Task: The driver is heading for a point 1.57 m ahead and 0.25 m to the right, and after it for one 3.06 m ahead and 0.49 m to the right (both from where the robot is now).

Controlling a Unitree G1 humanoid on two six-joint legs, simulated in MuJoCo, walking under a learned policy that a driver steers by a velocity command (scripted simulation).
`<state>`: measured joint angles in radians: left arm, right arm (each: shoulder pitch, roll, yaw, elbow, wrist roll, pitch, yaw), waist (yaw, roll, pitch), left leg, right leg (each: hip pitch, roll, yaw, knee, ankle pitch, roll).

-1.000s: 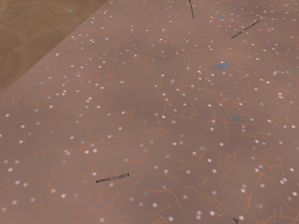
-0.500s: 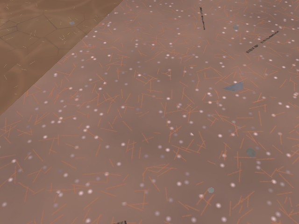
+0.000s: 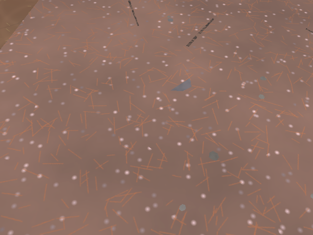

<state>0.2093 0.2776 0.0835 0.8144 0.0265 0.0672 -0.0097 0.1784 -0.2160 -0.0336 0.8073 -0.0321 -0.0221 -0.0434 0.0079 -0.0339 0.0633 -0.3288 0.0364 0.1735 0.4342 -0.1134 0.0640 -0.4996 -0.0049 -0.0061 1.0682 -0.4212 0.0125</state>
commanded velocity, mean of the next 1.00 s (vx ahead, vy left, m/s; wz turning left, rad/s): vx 0.01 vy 0.00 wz -0.33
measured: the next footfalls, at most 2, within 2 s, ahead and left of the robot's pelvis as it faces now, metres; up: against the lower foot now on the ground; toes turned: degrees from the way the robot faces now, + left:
right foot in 0.18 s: -0.01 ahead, -0.13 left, +0.00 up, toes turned -13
left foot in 0.64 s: +0.07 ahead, +0.07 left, +0.00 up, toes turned -18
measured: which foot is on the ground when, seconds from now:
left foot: down 0.00-0.16, up 0.18-0.62, down 0.64-1.00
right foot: up 0.00-0.16, down 0.18-1.00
